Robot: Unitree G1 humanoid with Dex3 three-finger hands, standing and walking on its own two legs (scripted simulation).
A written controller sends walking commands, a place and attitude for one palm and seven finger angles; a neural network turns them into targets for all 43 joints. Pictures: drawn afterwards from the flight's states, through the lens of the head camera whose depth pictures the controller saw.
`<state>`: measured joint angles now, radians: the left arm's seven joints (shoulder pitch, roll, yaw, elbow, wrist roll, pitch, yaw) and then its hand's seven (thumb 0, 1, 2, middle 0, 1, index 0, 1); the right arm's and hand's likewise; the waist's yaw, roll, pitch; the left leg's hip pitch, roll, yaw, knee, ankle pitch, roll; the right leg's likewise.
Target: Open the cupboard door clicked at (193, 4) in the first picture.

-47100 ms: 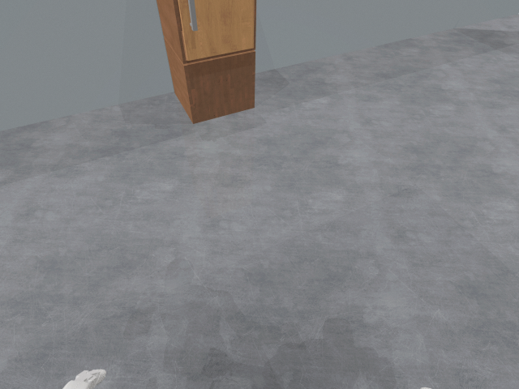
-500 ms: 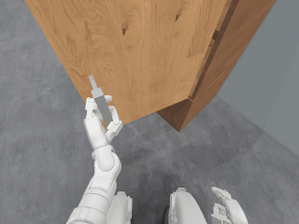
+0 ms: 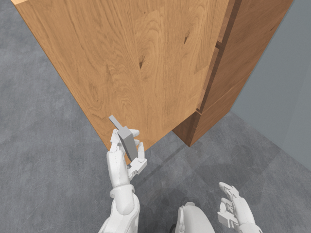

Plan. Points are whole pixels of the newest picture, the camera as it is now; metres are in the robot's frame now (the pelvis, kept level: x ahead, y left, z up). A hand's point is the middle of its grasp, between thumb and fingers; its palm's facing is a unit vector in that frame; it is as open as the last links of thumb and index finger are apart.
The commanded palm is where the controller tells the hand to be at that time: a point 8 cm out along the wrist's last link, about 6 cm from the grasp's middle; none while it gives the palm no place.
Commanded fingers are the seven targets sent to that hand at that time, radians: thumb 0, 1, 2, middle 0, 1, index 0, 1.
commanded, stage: open thumb and fingers to let go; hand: left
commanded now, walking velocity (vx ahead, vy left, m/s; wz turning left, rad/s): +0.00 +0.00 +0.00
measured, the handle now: (124, 141) +0.34 +0.09 +0.02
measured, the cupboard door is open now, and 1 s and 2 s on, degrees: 89 89 89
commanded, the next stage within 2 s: slide the hand sideways off the handle in 0.72 s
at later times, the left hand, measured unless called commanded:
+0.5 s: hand (137, 156) +0.30 +0.06 +0.01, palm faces +0.31 -0.95 -0.04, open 13.5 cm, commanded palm +0.26 +0.11 +0.01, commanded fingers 0.00 -0.50 0.30 -0.22 -0.75 -0.22 -0.75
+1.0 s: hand (134, 169) +0.27 +0.06 +0.01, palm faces -0.17 -0.98 -0.10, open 16.0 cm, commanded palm +0.25 +0.10 +0.01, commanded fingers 0.00 -0.50 0.30 -0.15 -0.30 -0.15 -0.30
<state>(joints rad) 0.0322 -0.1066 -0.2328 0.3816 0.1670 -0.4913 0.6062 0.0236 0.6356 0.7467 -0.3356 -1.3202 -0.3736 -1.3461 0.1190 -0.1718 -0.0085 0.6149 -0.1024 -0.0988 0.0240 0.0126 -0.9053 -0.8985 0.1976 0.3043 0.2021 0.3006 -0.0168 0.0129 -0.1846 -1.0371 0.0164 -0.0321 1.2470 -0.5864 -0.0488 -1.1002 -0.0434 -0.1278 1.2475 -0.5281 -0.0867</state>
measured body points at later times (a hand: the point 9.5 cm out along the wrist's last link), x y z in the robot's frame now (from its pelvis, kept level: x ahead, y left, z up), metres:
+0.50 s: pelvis -0.01 +0.00 +0.00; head +0.09 -0.01 +0.43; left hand +0.28 +0.11 +0.02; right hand +0.16 -0.22 -0.13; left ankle +0.00 +0.15 -0.63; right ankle +0.04 -0.07 -0.63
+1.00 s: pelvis -0.02 +0.03 -0.01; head +0.08 +0.01 +0.43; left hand +0.28 +0.12 +0.01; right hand +0.16 -0.20 -0.12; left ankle +0.00 +0.15 -0.63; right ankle +0.04 -0.07 -0.63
